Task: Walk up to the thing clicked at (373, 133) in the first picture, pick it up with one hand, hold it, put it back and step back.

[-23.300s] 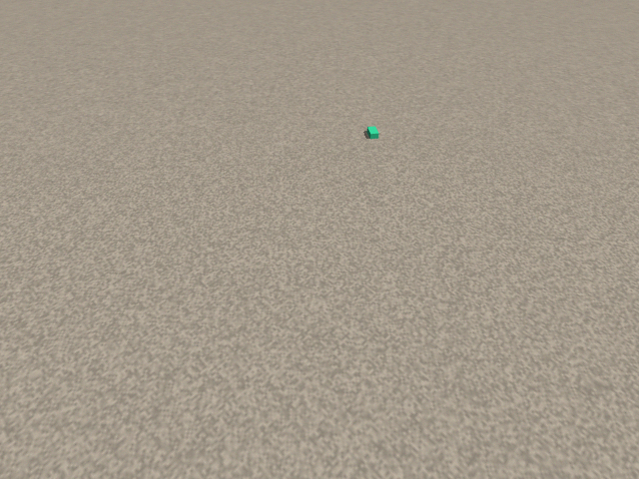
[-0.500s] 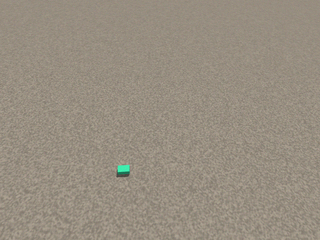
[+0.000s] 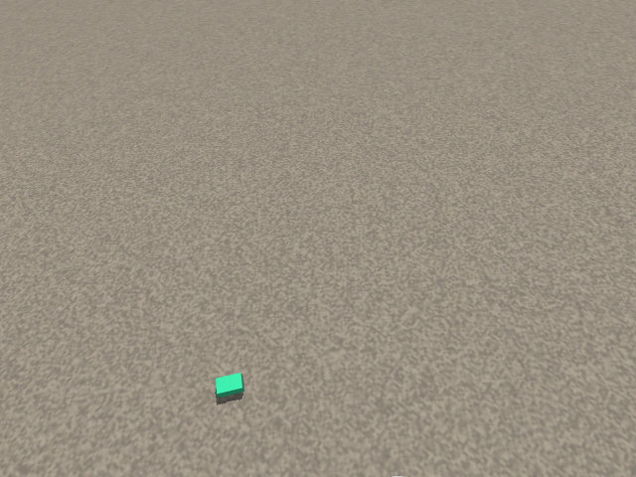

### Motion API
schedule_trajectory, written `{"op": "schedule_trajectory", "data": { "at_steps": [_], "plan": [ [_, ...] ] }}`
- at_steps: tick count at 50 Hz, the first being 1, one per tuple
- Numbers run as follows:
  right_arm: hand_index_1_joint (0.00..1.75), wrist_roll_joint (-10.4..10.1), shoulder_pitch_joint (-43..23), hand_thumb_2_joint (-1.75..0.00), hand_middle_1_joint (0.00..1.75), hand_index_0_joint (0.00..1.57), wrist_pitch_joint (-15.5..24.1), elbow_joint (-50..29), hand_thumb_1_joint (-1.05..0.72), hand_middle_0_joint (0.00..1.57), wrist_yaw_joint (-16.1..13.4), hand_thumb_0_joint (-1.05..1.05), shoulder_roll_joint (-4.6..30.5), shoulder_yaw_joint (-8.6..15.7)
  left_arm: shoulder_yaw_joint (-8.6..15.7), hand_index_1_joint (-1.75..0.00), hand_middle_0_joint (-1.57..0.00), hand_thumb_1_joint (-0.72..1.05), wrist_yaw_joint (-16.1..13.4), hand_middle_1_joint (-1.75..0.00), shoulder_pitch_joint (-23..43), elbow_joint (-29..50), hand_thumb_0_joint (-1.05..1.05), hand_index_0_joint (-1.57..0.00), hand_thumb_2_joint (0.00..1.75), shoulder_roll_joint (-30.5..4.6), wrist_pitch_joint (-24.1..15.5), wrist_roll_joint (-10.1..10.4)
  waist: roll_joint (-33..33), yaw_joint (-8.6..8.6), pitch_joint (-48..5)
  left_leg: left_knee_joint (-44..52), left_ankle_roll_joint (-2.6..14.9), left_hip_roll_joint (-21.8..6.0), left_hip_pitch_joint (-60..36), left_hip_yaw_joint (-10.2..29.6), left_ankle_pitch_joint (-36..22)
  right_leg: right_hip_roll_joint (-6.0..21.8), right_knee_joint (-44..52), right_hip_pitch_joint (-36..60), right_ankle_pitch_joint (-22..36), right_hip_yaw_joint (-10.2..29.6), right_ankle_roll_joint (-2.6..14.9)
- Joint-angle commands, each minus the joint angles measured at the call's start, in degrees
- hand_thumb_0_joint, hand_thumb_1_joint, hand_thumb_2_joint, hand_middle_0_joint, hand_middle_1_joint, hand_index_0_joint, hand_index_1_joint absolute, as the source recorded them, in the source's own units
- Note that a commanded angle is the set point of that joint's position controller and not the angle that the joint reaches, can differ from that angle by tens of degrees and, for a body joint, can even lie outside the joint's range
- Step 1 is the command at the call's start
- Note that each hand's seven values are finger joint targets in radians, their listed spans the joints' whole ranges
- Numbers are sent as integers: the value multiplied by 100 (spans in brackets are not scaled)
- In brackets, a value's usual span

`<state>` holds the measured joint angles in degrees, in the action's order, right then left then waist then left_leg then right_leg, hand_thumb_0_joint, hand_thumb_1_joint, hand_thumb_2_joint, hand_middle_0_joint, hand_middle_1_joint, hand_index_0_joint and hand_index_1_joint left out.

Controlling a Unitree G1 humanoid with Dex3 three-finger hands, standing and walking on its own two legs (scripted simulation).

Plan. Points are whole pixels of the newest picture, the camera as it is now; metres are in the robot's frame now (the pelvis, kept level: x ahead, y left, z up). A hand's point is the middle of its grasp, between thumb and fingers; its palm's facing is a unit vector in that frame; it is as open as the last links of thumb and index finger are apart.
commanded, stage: walk up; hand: left
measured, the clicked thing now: (230, 385) +0.52 +0.30 -0.74
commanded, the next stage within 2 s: none
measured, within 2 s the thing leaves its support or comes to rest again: neither
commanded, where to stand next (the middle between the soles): +0.14 -0.01 m, yaw +2 degrees
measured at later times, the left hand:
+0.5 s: hand out of the picture +0.18 +0.24 -0.16, palm faces +0.01 -0.95 -0.32, open 7.4 cm
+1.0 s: hand out of the picture +0.09 +0.26 -0.13, palm faces +0.05 -0.89 -0.45, open 7.4 cm
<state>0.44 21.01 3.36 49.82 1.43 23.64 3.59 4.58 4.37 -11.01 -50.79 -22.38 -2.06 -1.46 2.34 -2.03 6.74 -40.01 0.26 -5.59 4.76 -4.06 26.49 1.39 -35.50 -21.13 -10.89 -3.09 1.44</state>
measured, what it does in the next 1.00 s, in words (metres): steps on the spot: left foot, then right foot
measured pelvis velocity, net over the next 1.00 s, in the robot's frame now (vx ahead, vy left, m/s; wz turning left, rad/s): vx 0.04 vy -0.03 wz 0.03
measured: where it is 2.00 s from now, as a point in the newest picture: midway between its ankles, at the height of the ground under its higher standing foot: outside the picture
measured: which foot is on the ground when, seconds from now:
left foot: down 0.00-0.00, up 0.02-0.32, down 0.34-0.68, up 0.70-0.92, down 0.94-1.00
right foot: down 0.00-0.38, up 0.40-0.62, down 0.64-1.00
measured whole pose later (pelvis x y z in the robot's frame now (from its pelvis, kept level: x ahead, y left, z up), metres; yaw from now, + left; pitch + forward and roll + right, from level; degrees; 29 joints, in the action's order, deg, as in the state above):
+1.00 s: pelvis +0.04 -0.03 +0.00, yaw +2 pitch -4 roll +3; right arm 1.1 7.5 -0.5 54.8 1.4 21.4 2.8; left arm 2.8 -1.2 -11.8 -53.3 -23.8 -0.9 -0.5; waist -1.3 2.2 9.0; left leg -33.1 -0.7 1.7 15.3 0.6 14.2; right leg 5.2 -43.9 -15.9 -25.0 1.0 -0.3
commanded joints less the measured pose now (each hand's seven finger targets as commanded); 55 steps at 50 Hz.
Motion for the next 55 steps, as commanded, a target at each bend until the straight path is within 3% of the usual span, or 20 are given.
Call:
{"op": "schedule_trajectory", "data": {
  "at_steps": [1, 6, 10, 14, 17, 19, 20, 24, 32, 33, 34, 35, 38, 42, 46, 48, 49, 50, 53, 55],
  "plan": [
    [30, -54, 208, -90, 30, 20, 119, -609, -90, 20, -230, 0, 1251, 242, 555, -30, -20, 90, -207, -30, -1223, 377, 0, -20, 90, -1979, -94, 132, -1639, 741, -917, -3041, 171, 473, 2828, 522, 609, 2266, 1704, 2471, 171, 3648, 1736],
    [30, -77, 441, -90, 30, 20, 52, -344, -90, 20, -146, 0, 927, 200, 266, -30, -20, 90, -316, -30, -339, 709, 0, -20, 90, -1293, -101, 146, -1039, 168, -280, -2387, 63, 313, 1972, 592, -386, 1103, 1526, 581, 1766, 987, 1217],
    [30, -76, 63, -90, 30, 20, 15, -340, -90, 20, -195, 0, 703, 103, 138, -30, -20, 90, -432, -30, -322, 785, 0, -20, 90, -1146, -120, 45, -1085, 281, -491, -879, -163, 320, 1860, 325, -809, 1074, 1077, 825, 3771, 515, 1244],
    [30, -17, -221, -90, 30, 20, 25, -308, -90, 20, -275, 0, 711, 116, 111, -30, -20, 90, -468, -30, -215, 800, 0, -20, 90, -1279, 46, 147, -1015, 307, -867, 177, -23, 523, 1338, 143, -1418, 1146, 214, 1048, 3642, 677, 1019],
    [30, 67, -147, -90, 30, 20, 12, -261, -90, 20, -309, 0, 1090, 249, 1, -30, -20, 90, -497, -30, -36, 816, 0, -20, 90, -1118, 159, 286, -167, 73, -1067, 1076, 281, 131, 419, 793, -3651, 780, -598, 229, 1706, 567, 475],
    [30, 43, -605, -90, 30, 20, -35, -509, -90, 20, -305, 0, 1559, 301, -40, -30, -20, 90, -547, -30, -376, 695, 0, -20, 90, -912, 300, 387, 862, 246, -1244, 1617, 1307, -1483, 417, 2788, -4761, -405, -2030, -89, -2393, 377, 33],
    [30, -4, -713, -90, 30, 20, -50, -491, -90, 20, -316, 0, 1631, 316, -5, -30, -20, 90, -603, -30, -495, 557, 0, -20, 90, -1052, 391, 358, 990, 214, -1359, 1530, 1762, -1724, 527, 3062, -4476, -212, -2625, 119, -2776, 761, 15],
    [30, 11, -1213, -90, 30, 20, -157, -565, -90, 20, -346, 0, 1278, 215, 57, -30, -20, 90, -550, -30, -437, 270, 0, -20, 90, -1088, 379, 296, 909, 317, -1166, 1312, 1256, -895, 977, 1664, -3976, -273, -2756, 15, -2262, 812, 53],
    [30, 51, -1581, -90, 30, 20, -490, -550, -90, 20, -129, 0, 1067, 166, 74, -30, -20, 90, -657, -30, -797, -237, 0, -20, 90, -1008, 12, 111, 561, 456, -1207, 195, 826, -374, 1092, 1194, -2528, -148, 1219, 1183, -410, 237, -91],
    [30, -41, -1615, -90, 30, 20, -509, -570, -90, 20, -105, 0, 814, 90, 102, -30, -20, 90, -683, -30, -636, -141, 0, -20, 90, -1257, -70, 5, -72, 409, -1004, -319, 501, -53, 1731, 955, -2238, 516, 1439, 1255, -399, 1338, 60],
    [30, -7, -1773, -90, 30, 20, -512, -703, -90, 20, -104, 0, 689, 76, 252, -30, -20, 90, -696, -30, -341, -7, 0, -20, 90, -1907, -91, -75, -1173, 376, -545, -696, 128, 665, 2823, 727, -284, 1723, 1784, 937, -548, 2986, 704],
    [30, 19, -1918, -90, 30, 20, -550, -624, -90, 20, -189, 0, 1013, 220, 320, -30, -20, 90, -709, -30, 49, 102, 0, -20, 90, -2375, -80, -106, -1468, 445, -324, -1515, 70, 528, 2307, 1205, 631, 2485, 1786, -44, -6, 3606, 1466],
    [30, -52, -1668, -90, 30, 20, -485, -330, -90, 20, -100, 0, 996, 241, 167, -30, -20, 90, -686, -30, 273, 165, 0, -20, 90, -1494, -155, -22, -765, 184, -75, -1499, 83, 627, 2441, 1242, 69, 1526, 1045, 830, 2023, 1709, 1013],
    [30, -22, -1869, -90, 30, 20, -389, -339, -90, 20, -72, 0, 735, 109, 164, -30, -20, 90, -670, -30, -440, 38, 0, -20, 90, -1459, -187, -49, -1261, 555, -562, -343, 69, 639, 2171, 661, -152, 1080, 620, 1793, 2994, 1166, 643],
    [30, 38, -1275, -90, 30, 20, -236, 70, -90, 20, -74, 0, 770, 180, 110, -30, -20, 90, -582, -30, 15, 215, 0, -20, 90, -1373, -44, 53, -1201, 197, -986, 1749, 112, 717, 440, 260, -1529, 874, -123, 1146, 1838, 678, 417],
    [30, 153, -891, -90, 30, 20, -144, 146, -90, 20, -149, 0, 1273, 324, -81, -30, -20, 90, -560, -30, -138, 341, 0, -20, 90, -811, -23, 152, 211, 73, -1546, 1863, 698, -665, -1073, 2360, -2773, 165, -1430, -384, 38, 299, -64],
    [30, 83, -1109, -90, 30, 20, -151, 71, -90, 20, -141, 0, 1548, 335, -52, -30, -20, 90, -597, -30, -121, 239, 0, -20, 90, -928, 52, 147, 518, 113, -1423, 1991, 1394, -1368, -350, 3083, -1727, 11, -1428, -407, -2399, 292, -81],
    [30, 23, -1319, -90, 30, 20, -177, 95, -90, 20, -119, 0, 1706, 390, 5, -30, -20, 90, -608, -30, -21, 101, 0, -20, 90, -1198, 44, 118, 654, 133, -1067, 2173, 1682, -1511, 536, 3240, -794, 237, -1446, 45, -2535, 527, -13],
    [30, 54, -2087, -90, 30, 20, -267, -27, -90, 20, -85, 0, 1091, 110, -8, -30, -20, 90, -502, -30, -400, -219, 0, -20, 90, -1069, -56, 97, 518, 487, -624, 1755, 670, -228, 1459, 1418, -324, 137, 359, 917, -1098, 252, 14],
    [30, -32, -1980, -90, 30, 20, -295, 38, -90, 20, -48, 0, 909, 35, 59, -30, -20, 90, -529, -30, -460, -345, 0, -20, 90, -1198, -75, 50, 333, 492, -572, 1341, 304, 59, 1847, 1219, -559, 148, 932, 1411, -313, 429, 57]
  ]
}}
